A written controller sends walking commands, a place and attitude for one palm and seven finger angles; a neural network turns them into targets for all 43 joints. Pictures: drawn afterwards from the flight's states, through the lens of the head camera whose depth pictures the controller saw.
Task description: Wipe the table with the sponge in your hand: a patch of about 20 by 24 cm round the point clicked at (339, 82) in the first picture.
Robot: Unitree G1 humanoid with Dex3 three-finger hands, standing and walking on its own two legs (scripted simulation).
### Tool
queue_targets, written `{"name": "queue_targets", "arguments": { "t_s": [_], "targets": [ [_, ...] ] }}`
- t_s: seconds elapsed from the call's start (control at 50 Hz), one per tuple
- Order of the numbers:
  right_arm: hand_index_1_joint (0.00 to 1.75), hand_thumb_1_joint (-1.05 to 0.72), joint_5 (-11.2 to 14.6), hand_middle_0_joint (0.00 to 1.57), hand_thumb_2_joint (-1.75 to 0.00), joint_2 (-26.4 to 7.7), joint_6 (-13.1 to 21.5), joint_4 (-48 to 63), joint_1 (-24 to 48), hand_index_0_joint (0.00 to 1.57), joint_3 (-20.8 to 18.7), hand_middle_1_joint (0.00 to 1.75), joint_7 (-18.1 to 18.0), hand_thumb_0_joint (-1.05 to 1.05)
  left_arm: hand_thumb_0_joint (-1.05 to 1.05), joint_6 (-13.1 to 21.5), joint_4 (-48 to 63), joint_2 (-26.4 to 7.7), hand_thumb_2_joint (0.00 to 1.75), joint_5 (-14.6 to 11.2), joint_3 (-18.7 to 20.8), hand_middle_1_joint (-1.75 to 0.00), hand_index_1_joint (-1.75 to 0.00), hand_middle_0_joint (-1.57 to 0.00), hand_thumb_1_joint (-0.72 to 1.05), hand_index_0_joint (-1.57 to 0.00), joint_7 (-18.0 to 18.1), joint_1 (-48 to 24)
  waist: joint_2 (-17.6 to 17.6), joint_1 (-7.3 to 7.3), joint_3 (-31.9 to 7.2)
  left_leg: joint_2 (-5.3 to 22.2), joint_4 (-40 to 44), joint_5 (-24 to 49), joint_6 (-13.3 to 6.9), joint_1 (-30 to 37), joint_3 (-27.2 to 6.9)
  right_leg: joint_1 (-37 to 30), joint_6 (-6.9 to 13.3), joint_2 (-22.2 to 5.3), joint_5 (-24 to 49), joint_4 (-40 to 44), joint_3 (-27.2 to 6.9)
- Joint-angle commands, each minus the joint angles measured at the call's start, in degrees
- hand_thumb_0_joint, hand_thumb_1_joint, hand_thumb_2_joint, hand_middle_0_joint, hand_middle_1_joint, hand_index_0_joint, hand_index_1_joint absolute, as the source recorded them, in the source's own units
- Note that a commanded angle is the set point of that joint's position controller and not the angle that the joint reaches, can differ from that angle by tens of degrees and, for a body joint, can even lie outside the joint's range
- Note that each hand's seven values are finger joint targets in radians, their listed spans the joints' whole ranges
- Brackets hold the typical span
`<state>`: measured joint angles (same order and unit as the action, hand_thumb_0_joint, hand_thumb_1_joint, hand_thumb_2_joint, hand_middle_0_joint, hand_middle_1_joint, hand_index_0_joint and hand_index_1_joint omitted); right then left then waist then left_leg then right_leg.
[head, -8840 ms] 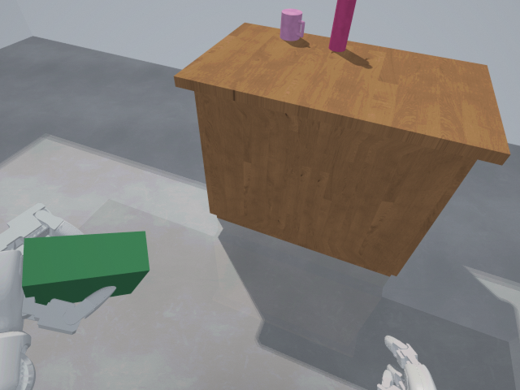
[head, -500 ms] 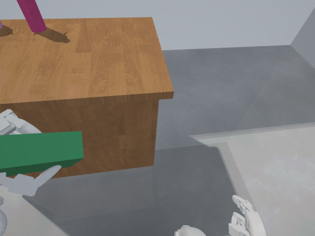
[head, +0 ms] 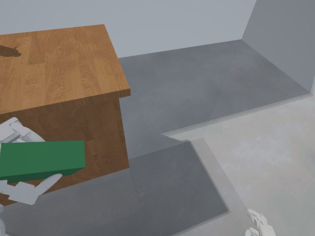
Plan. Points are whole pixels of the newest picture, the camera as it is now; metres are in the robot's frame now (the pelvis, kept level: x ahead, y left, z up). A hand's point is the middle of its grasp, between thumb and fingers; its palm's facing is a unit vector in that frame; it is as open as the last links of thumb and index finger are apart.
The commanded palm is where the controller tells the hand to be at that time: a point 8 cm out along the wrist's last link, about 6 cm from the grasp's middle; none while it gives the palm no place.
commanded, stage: take the last steps up to it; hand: left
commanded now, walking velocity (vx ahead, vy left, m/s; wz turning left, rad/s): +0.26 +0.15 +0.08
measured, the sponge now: (54, 161) +0.22 +0.20 +0.15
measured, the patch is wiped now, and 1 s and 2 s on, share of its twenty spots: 0.00 0.00 0.00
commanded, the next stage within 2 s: come to a stop and stand still in 0.88 s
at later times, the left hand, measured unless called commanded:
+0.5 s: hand (8, 143) +0.25 +0.29 +0.17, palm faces +0.43 -0.78 -0.45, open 9.2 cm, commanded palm +0.19 +0.32 +0.18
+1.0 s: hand (13, 104) +0.35 +0.33 +0.17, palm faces +0.39 -0.78 -0.49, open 9.1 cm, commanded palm +0.29 +0.38 +0.18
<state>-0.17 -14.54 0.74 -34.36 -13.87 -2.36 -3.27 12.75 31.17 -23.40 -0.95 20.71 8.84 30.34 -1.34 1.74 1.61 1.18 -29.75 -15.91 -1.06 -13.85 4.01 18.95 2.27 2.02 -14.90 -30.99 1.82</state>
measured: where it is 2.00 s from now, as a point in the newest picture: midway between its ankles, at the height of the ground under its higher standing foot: outside the picture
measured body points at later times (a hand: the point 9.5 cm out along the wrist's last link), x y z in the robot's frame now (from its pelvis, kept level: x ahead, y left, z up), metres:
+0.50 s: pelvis +0.04 +0.04 -0.01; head +0.07 +0.04 +0.44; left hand +0.22 +0.33 +0.19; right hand +0.21 -0.19 -0.10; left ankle +0.06 +0.16 -0.73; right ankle +0.00 -0.10 -0.71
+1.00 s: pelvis +0.14 +0.10 -0.01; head +0.19 +0.09 +0.44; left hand +0.32 +0.37 +0.19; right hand +0.30 -0.16 -0.10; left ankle +0.19 +0.23 -0.74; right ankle +0.07 -0.04 -0.73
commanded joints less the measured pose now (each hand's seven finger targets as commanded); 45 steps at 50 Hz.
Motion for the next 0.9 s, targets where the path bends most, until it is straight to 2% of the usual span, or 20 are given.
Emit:
{"name": "queue_targets", "arguments": {
  "t_s": [0.0,0.1,0.12,0.16,0.2,0.24,0.28,0.32,0.38,0.42,0.44,0.48,0.54,0.62,0.64,0.68,0.7,0.74,0.8,0.88],
  "targets": [
    [0.3,-0.9,-0.02,0.2,-0.9,-4.02,4.87,8.84,6.96,0.2,-0.35,0.3,-0.86,0.0,0.0,3.98,8.84,-8.67,1.3,0.66,6.85,-1.6,-1.6,-1.2,0.1,-1.2,1.19,-6.21,17.26,-0.67,1.55,16.92,20.46,-23.89,-10.38,-10.55,-22.7,0.83,-2.2,-1.97,-11.81,-17.81,0.02],
    [0.3,-0.9,0.21,0.2,-0.9,-5.06,6.75,6.75,4.93,0.2,-0.82,0.3,-0.31,0.0,0.0,4.16,7.16,-5.95,1.3,0.67,4.03,-1.6,-1.6,-1.2,0.1,-1.2,0.86,-7.0,12.94,-1.02,-2.23,9.72,6.51,-3.53,-5.38,-6.76,-10.08,-8.98,-2.26,-3.15,-5.9,4.58,4.08],
    [0.3,-0.9,0.22,0.2,-0.9,-4.81,6.71,6.62,4.91,0.2,-0.79,0.3,-0.21,0.0,0.0,4.52,7.14,-6.49,1.3,0.81,4.33,-1.6,-1.6,-1.2,0.1,-1.2,0.93,-8.46,9.65,-0.7,-3.29,8.32,2.56,-2.66,-4.11,-10.54,-8.15,-13.73,-0.63,-6.18,-3.84,6.93,-0.11],
    [0.3,-0.9,0.11,0.2,-0.9,-3.5,6.41,6.68,4.77,0.2,-0.69,0.3,0.08,0.0,0.0,4.88,6.08,-8.65,1.3,0.51,5.68,-1.6,-1.6,-1.2,0.1,-1.2,1.23,-11.82,-8.11,-0.13,-3.6,0.0,-13.03,-10.84,0.22,-21.03,0.3,-17.65,6.39,-20.86,-4.79,12.4,-22.63],
    [0.3,-0.9,0.67,0.2,-0.9,-4.38,5.93,6.69,6.36,0.2,-1.82,0.3,0.52,0.0,0.0,4.3,4.74,-8.59,1.3,0.06,5.75,-1.6,-1.6,-1.2,0.1,-1.2,1.18,-10.76,-10.73,-1.94,-1.61,2.12,-27.69,-12.05,1.25,-24.26,-4.39,-14.98,11.59,-27.29,-9.96,17.99,-30.85],
    [0.3,-0.9,-0.02,0.2,-0.9,-3.79,4.8,5.86,7.17,0.2,-0.58,0.3,0.83,0.0,0.0,5.1,6.59,-10.2,1.3,0.09,7.62,-1.6,-1.6,-1.2,0.1,-1.2,1.21,-10.55,-4.65,-1.61,-0.9,4.72,-26.0,-9.61,1.27,-20.59,-5.76,-10.22,10.45,-25.6,-2.2,16.28,-20.6],
    [0.3,-0.9,0.02,0.2,-0.9,-1.92,4.31,6.39,7.6,0.2,0.18,0.3,0.76,0.0,0.0,5.72,8.53,-9.08,1.3,0.23,7.26,-1.6,-1.6,-1.2,0.1,-1.2,1.09,-8.56,-6.27,-1.93,-2.11,4.81,-15.7,-6.8,0.9,-12.46,-2.49,-7.49,7.99,-22.1,3.85,14.1,-11.14],
    [0.3,-0.9,-0.25,0.2,-0.9,-1.29,4.41,6.76,7.67,0.2,0.18,0.3,0.41,0.0,0.0,5.48,9.42,-8.77,1.3,0.2,7.75,-1.6,-1.6,-1.2,0.1,-1.2,1.43,-6.72,-5.56,-2.34,-3.9,1.42,-5.95,-2.24,1.01,-4.92,2.97,-7.22,5.87,-18.34,3.67,11.93,-7.45],
    [0.3,-0.9,0.13,0.2,-0.9,-2.2,5.21,7.33,5.4,0.2,-0.94,0.3,-0.45,0.0,0.0,5.48,11.58,-8.3,1.3,-0.02,6.83,-1.6,-1.6,-1.2,0.1,-1.2,1.64,-8.96,2.65,-1.07,-5.57,1.0,5.34,0.96,0.37,6.96,3.92,-3.04,1.67,-12.98,-2.52,1.18,-3.38],
    [0.3,-0.9,0.79,0.2,-0.9,-3.68,5.75,7.68,4.28,0.2,-1.66,0.3,-0.43,0.0,0.0,5.73,10.2,-7.25,1.3,-0.42,6.74,-1.6,-1.6,-1.2,0.1,-1.2,1.41,-8.49,17.77,-0.66,-6.85,16.1,11.14,4.07,-7.74,13.02,-16.75,9.13,-2.96,-3.89,-17.76,-19.21,4.79],
    [0.3,-0.9,0.39,0.2,-0.9,-3.17,6.33,7.54,5.06,0.2,-1.33,0.3,-0.72,0.0,0.0,5.83,9.79,-8.58,1.3,-0.33,7.13,-1.6,-1.6,-1.2,0.1,-1.2,1.26,-9.28,19.29,-0.58,-6.24,20.55,14.49,-0.09,-11.87,9.53,-24.74,11.4,-3.03,-4.18,-21.86,-28.87,2.41],
    [0.3,-0.9,0.4,0.2,-0.9,-3.37,7.25,6.37,4.86,0.2,-1.67,0.3,-0.26,0.0,0.0,5.56,8.72,-7.63,1.3,-0.25,6.48,-1.6,-1.6,-1.2,0.1,-1.2,0.99,-8.85,10.89,-0.74,-4.31,19.28,11.61,7.07,-13.26,7.46,-21.39,13.02,-3.21,-6.71,-18.61,-28.39,-0.05],
    [0.3,-0.9,1.0,0.2,-0.9,-3.56,8.12,6.35,5.21,0.2,-1.52,0.3,0.35,0.0,0.0,5.08,12.57,-6.62,1.3,-0.68,5.55,-1.6,-1.6,-1.2,0.1,-1.2,0.8,-5.65,14.02,-1.44,-7.77,13.99,7.9,16.71,-9.76,9.19,-9.64,7.09,-3.63,-5.34,-13.3,-17.62,4.64],
    [0.3,-0.9,0.69,0.2,-0.9,-3.5,7.94,6.03,5.42,0.2,-0.77,0.3,0.28,0.0,0.0,4.02,10.66,-7.77,1.3,-0.64,6.94,-1.6,-1.6,-1.2,0.1,-1.2,1.0,-3.15,11.54,-1.67,-7.77,11.61,2.65,12.49,-5.65,0.51,-5.55,-7.84,-2.83,-3.99,-4.39,1.96,6.84],
    [0.3,-0.9,0.65,0.2,-0.9,-3.25,7.23,5.97,5.37,0.2,-0.64,0.3,0.17,0.0,0.0,3.92,9.57,-9.32,1.3,-0.19,8.52,-1.6,-1.6,-1.2,0.1,-1.2,1.09,-3.06,6.39,-1.89,-9.41,10.09,-3.9,9.58,-4.13,-5.31,-3.72,-15.19,-0.91,-7.56,1.0,6.77,2.07],
    [0.3,-0.9,0.84,0.2,-0.9,-1.86,6.64,7.59,7.06,0.2,-0.41,0.3,0.59,0.0,0.0,4.06,6.36,-11.73,1.3,-1.12,11.37,-1.6,-1.6,-1.2,0.1,-1.2,1.38,-4.74,-13.84,-2.12,-7.93,-0.45,-28.51,-14.4,1.18,-25.18,1.44,-22.96,9.16,-28.42,10.52,13.69,-30.21],
    [0.3,-0.9,0.83,0.2,-0.9,-3.23,6.27,6.44,5.69,0.2,-1.58,0.3,1.08,0.0,0.0,4.09,5.21,-9.95,1.3,-1.75,10.07,-1.6,-1.6,-1.2,0.1,-1.2,1.08,-4.57,-12.72,-1.61,-6.13,1.56,-36.02,-13.01,2.25,-26.62,-4.69,-20.56,10.47,-29.86,9.97,14.6,-29.97],
    [0.3,-0.9,0.93,0.2,-0.9,-2.55,5.07,6.03,7.57,0.2,-0.51,0.3,1.43,0.0,0.0,5.06,6.72,-10.66,1.3,-1.55,10.77,-1.6,-1.6,-1.2,0.1,-1.2,0.69,-5.62,-6.55,-1.62,-3.05,3.87,-38.06,-9.69,2.99,-28.14,-6.32,-18.49,9.96,-27.4,18.94,12.64,-20.9],
    [0.3,-0.9,0.19,0.2,-0.9,-1.35,4.41,6.25,7.46,0.2,0.2,0.3,1.2,0.0,0.0,6.84,7.58,-8.77,1.3,0.05,8.94,-1.6,-1.6,-1.2,0.1,-1.2,1.02,-3.64,-6.5,-1.56,-5.31,4.39,-22.4,-6.32,2.63,-20.01,-1.48,-17.98,5.79,-22.07,37.6,8.06,-4.93],
    [0.3,-0.9,-0.28,0.2,-0.9,-0.79,5.0,7.51,7.65,0.2,-0.54,0.3,0.74,0.0,0.0,6.15,10.93,-8.69,1.3,0.35,8.59,-1.6,-1.6,-1.2,0.1,-1.2,2.09,-3.0,-7.57,-2.62,-8.13,-0.34,-4.36,0.94,2.05,-7.36,6.96,-16.72,3.57,-18.7,35.67,4.44,-0.92]
  ]
}}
